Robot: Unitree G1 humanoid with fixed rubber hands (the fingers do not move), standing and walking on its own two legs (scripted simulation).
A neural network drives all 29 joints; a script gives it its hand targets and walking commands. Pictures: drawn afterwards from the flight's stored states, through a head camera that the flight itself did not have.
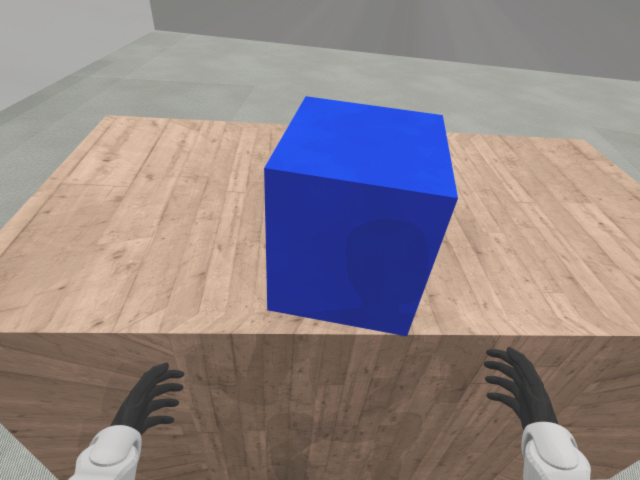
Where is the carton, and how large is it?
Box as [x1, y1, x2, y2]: [264, 96, 457, 335]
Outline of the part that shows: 305,96 264,167 267,309 406,335 457,199 442,115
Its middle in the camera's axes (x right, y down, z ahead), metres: +0.06 -0.05 +0.65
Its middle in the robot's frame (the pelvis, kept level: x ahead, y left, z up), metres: +0.51 -0.04 +0.10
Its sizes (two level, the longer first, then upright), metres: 0.258 0.236 0.272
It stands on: a pedestal, 0.72 m high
